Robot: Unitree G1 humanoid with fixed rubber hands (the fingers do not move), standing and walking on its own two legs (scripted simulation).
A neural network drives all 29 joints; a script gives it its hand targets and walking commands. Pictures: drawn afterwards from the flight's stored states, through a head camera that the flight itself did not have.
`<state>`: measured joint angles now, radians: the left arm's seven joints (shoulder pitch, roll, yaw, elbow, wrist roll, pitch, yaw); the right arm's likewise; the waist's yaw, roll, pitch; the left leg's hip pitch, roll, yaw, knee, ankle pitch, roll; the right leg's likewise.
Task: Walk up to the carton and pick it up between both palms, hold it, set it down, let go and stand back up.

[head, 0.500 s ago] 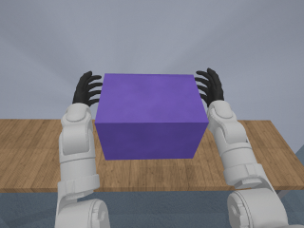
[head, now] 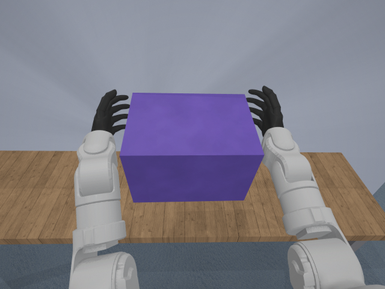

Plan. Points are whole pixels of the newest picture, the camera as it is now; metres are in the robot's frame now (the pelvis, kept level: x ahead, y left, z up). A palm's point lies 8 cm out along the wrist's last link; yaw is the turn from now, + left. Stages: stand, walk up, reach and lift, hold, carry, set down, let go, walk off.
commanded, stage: hold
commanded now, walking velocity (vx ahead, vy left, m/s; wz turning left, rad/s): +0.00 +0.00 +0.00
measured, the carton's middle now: (189, 147) +0.36 +0.01 +0.14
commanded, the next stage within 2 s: none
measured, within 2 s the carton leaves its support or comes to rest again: neither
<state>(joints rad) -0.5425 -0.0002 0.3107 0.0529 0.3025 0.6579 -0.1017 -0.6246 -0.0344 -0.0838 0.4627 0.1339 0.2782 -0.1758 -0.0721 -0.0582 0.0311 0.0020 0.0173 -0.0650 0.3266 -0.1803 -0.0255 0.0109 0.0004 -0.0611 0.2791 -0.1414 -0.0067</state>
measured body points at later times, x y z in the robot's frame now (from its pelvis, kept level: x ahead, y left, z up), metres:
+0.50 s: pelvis +0.00 +0.00 +0.00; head -0.04 +0.03 +0.45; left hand +0.37 +0.18 +0.19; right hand +0.37 -0.16 +0.19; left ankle +0.01 +0.14 -0.75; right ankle +0.02 -0.11 -0.75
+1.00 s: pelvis +0.00 +0.00 +0.00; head -0.04 +0.03 +0.45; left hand +0.37 +0.17 +0.19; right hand +0.37 -0.16 +0.19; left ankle +0.01 +0.14 -0.75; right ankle +0.02 -0.11 -0.75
